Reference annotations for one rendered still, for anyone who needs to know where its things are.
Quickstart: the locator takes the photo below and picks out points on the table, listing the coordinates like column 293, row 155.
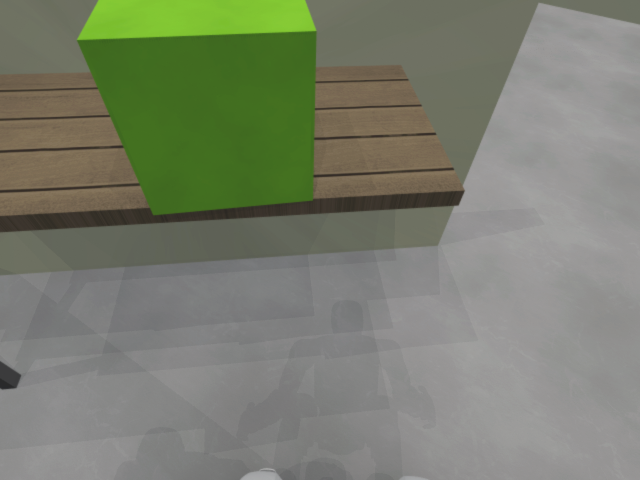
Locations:
column 62, row 163

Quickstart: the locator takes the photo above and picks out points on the carton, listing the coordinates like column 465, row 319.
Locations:
column 213, row 100

